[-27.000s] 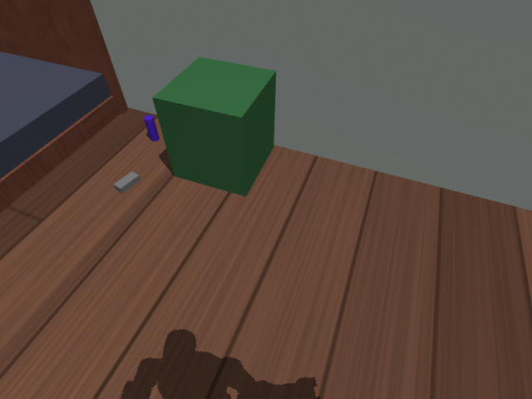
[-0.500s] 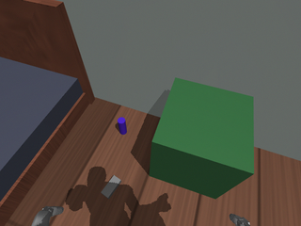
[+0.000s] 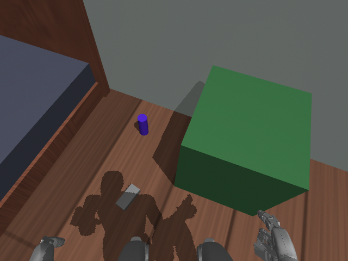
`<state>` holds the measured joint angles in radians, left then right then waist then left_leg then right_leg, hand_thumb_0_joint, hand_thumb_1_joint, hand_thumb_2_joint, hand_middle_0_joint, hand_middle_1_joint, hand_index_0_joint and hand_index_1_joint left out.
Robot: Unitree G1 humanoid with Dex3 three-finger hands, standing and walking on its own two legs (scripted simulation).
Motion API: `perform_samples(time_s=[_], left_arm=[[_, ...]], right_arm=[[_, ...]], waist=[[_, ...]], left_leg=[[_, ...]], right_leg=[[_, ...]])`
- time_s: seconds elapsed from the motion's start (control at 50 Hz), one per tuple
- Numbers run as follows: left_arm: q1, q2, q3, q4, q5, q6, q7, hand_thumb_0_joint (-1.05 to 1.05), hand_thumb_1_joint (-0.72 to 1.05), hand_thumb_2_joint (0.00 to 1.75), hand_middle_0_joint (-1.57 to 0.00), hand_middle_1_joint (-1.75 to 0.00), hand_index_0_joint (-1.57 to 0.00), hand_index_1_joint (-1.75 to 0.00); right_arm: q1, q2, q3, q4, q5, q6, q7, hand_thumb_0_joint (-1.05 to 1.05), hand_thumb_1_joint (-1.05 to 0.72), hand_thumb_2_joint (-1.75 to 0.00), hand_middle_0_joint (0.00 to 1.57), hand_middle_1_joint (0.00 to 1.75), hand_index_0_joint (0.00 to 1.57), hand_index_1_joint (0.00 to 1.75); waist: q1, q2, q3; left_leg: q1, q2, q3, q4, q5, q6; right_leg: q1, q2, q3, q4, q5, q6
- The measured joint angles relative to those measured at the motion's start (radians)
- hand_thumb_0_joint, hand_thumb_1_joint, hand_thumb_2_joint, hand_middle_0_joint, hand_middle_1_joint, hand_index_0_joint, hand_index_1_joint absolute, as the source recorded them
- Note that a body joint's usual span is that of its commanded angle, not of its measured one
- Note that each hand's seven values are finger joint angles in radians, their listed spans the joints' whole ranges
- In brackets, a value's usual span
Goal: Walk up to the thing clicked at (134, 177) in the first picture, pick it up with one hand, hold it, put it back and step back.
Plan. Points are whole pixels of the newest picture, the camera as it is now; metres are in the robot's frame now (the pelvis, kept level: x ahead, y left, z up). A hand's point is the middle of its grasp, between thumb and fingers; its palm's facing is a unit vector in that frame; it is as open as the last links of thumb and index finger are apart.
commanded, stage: rise first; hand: left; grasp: from above
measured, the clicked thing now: (128, 197) +0.43 +0.21 -0.67
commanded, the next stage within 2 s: approach in 1.90 s
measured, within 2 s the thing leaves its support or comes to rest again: neither
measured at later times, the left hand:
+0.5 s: hand (80, 237) +0.22 +0.29 -0.32, palm faces -0.22 -0.40 -0.89, open 13.6 cm
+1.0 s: hand (100, 210) +0.32 +0.27 -0.44, palm faces -0.12 -0.41 -0.90, open 13.5 cm
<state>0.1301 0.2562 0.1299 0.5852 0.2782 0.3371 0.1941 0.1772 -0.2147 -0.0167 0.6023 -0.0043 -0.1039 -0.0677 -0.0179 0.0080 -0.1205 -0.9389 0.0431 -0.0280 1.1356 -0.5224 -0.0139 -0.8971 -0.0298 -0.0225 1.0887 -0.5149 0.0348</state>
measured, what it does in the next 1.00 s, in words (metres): lowers itself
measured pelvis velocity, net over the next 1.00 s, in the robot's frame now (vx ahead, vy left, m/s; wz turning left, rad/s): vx -0.10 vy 0.00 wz -0.08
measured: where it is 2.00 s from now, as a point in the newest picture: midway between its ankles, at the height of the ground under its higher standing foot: outside the picture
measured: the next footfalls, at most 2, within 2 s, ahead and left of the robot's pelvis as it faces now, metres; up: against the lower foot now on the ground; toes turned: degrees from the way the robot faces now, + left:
none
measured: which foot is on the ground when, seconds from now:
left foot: down 0.00-1.00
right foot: down 0.00-1.00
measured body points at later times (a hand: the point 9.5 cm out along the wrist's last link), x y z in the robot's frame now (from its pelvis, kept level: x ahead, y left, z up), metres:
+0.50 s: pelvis -0.05 -0.01 -0.15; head +0.12 +0.01 +0.27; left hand +0.23 +0.31 -0.26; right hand +0.13 -0.27 -0.27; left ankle +0.01 +0.12 -0.65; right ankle +0.00 -0.15 -0.65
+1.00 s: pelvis -0.10 +0.00 -0.30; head +0.10 +0.01 +0.10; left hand +0.33 +0.29 -0.39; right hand -0.05 -0.27 -0.44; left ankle +0.01 +0.12 -0.65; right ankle +0.00 -0.15 -0.65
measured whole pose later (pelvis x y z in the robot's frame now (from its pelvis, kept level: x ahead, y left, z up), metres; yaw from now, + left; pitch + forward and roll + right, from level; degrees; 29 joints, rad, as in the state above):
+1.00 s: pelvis -0.10 +0.00 -0.30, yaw -5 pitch +34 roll -4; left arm -0.97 0.53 0.33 1.55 0.58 0.42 0.65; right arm 0.11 -0.27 0.01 0.93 -0.13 -0.25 0.20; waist -0.18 0.04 -0.15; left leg -2.17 0.05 -0.10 2.21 -0.64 -0.02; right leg -2.13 0.01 -0.01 2.15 -0.62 0.05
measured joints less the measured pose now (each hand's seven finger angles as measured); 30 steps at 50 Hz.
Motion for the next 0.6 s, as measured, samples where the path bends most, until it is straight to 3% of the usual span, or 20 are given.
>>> perform_samples(time_s=[0.14, 0.22, 0.32, 0.48, 0.6], left_arm=[[0.010, -0.006, -0.010, -0.027, 0.039, 0.017, 0.048, 0.00, -0.38, 0.85, -0.23, -0.90, -0.22, -0.90], [-0.037, 0.001, -0.018, 0.031, 0.077, 0.010, 0.092, 0.00, -0.38, 0.85, -0.22, -0.91, -0.22, -0.90], [-0.193, 0.027, -0.010, 0.203, 0.166, -0.017, 0.171, 0.00, -0.39, 0.87, -0.21, -0.90, -0.20, -0.90], [-0.518, 0.047, 0.007, 0.474, 0.298, 0.015, 0.385, 0.00, -0.43, 0.93, -0.21, -0.88, -0.18, -0.90], [-0.756, 0.092, 0.063, 0.634, 0.327, 0.061, 0.508, 0.00, -0.46, 0.98, -0.21, -0.88, -0.17, -0.91]], right_arm=[[-0.006, 0.003, 0.004, 0.003, 0.004, -0.007, -0.010, 0.01, -0.90, -0.90, 0.21, 0.30, 0.20, 0.30], [-0.016, -0.002, 0.007, 0.018, 0.000, -0.017, -0.016, 0.01, -0.90, -0.90, 0.21, 0.30, 0.20, 0.30], [-0.050, -0.022, 0.009, 0.045, -0.010, -0.034, -0.009, 0.00, -0.90, -0.90, 0.21, 0.30, 0.20, 0.30], [-0.127, -0.053, 0.016, 0.143, -0.041, -0.055, 0.038, 0.00, -0.90, -0.90, 0.21, 0.30, 0.20, 0.30], [-0.163, -0.052, 0.019, 0.199, -0.088, -0.080, 0.096, 0.00, -0.90, -0.90, 0.21, 0.30, 0.20, 0.30]], waist=[[0.003, 0.001, -0.019], [0.003, 0.002, -0.036], [0.002, -0.003, -0.068], [-0.014, -0.014, -0.110], [-0.056, -0.015, -0.092]], left_leg=[[-0.089, -0.001, -0.007, 0.084, -0.029, -0.002], [-0.165, -0.004, -0.012, 0.143, -0.044, -0.005], [-0.340, -0.006, -0.016, 0.280, -0.075, -0.010], [-0.678, -0.003, -0.035, 0.543, -0.117, -0.022], [-0.899, 0.002, -0.061, 0.734, -0.124, -0.033]], right_leg=[[-0.089, -0.001, -0.002, 0.087, -0.032, -0.002], [-0.165, -0.004, -0.003, 0.151, -0.052, -0.004], [-0.343, -0.005, 0.001, 0.299, -0.090, -0.007], [-0.685, 0.004, 0.003, 0.569, -0.135, -0.014], [-0.905, 0.018, -0.006, 0.753, -0.137, -0.021]])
